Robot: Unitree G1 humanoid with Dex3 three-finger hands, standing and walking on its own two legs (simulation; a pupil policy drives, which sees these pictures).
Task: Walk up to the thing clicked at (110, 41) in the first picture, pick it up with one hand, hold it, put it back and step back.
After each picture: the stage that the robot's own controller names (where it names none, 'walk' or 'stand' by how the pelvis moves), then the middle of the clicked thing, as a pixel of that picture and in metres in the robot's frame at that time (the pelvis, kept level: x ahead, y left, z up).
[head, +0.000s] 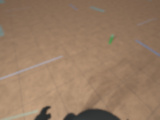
stand; (111, 39) +1.87 -0.51 -0.66
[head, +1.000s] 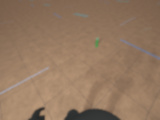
walk; (96, 42) +1.80 -0.04 -0.63
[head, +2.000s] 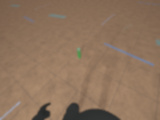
walk; (79, 53) +1.24 +0.28 -0.65
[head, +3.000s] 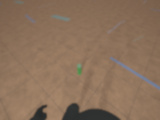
walk; (79, 69) +0.82 +0.20 -0.65
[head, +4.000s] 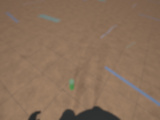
walk; (71, 84) +0.53 +0.18 -0.64
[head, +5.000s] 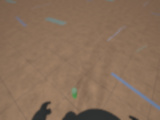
stand; (74, 93) +0.41 +0.17 -0.64
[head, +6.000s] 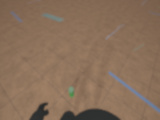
stand; (71, 92) +0.40 +0.18 -0.64
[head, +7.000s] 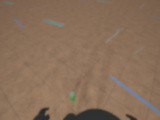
stand; (72, 97) +0.37 +0.19 -0.66
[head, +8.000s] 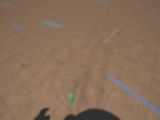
stand; (71, 98) +0.36 +0.20 -0.66
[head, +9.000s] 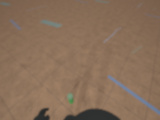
stand; (70, 98) +0.35 +0.20 -0.66
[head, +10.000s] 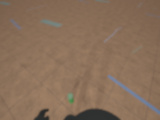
stand; (70, 98) +0.35 +0.20 -0.66
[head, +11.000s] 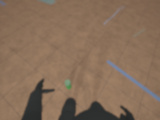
go down; (68, 84) +0.38 +0.20 -0.58
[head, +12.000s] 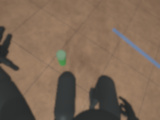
go down; (62, 59) +0.44 +0.23 -0.26
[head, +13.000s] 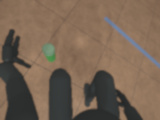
close in; (50, 54) +0.43 +0.25 -0.21
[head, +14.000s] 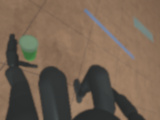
close; (29, 50) +0.42 +0.28 -0.16
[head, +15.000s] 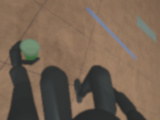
lift; (31, 52) +0.39 +0.28 -0.16
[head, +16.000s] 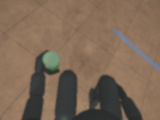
lift; (53, 64) +0.32 +0.26 -0.03
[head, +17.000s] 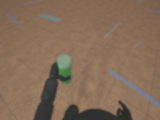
hold; (65, 71) +0.32 +0.16 +0.08
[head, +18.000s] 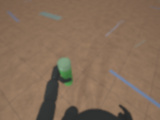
hold; (66, 73) +0.31 +0.16 +0.05
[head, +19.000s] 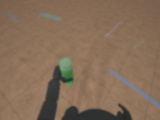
crouch; (67, 73) +0.32 +0.16 +0.04
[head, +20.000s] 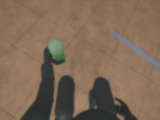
crouch; (59, 55) +0.43 +0.19 -0.05
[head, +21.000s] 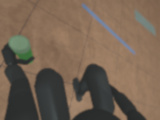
lower; (24, 53) +0.41 +0.28 -0.16
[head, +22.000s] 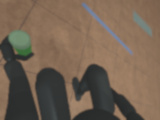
lower; (23, 48) +0.42 +0.29 -0.16
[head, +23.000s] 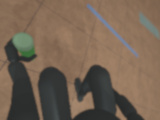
lower; (27, 50) +0.41 +0.29 -0.16
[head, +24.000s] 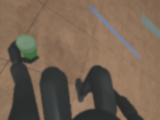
lower; (29, 52) +0.40 +0.29 -0.16
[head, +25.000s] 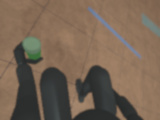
loosen; (34, 53) +0.40 +0.27 -0.15
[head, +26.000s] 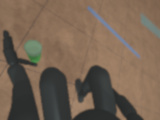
withdraw; (34, 53) +0.40 +0.27 -0.17
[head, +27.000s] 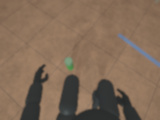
walk; (69, 64) +0.43 +0.20 -0.33
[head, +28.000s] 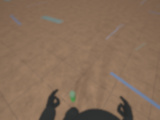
stand; (72, 96) +0.36 +0.16 -0.59
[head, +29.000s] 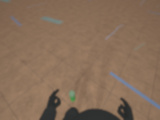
stand; (72, 96) +0.36 +0.17 -0.60
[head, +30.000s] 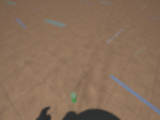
stand; (73, 97) +0.37 +0.16 -0.64
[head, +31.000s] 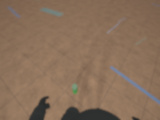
walk; (74, 89) +0.40 +0.14 -0.63
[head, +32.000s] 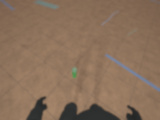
walk; (74, 73) +0.61 +0.17 -0.64
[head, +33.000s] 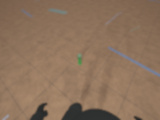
walk; (79, 59) +0.96 +0.22 -0.63
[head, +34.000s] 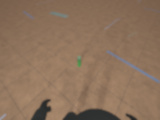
stand; (79, 61) +1.00 +0.19 -0.65
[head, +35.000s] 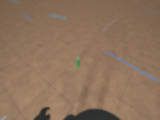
stand; (78, 62) +1.00 +0.21 -0.66
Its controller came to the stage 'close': yes
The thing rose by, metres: 0.68
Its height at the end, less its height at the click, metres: +0.00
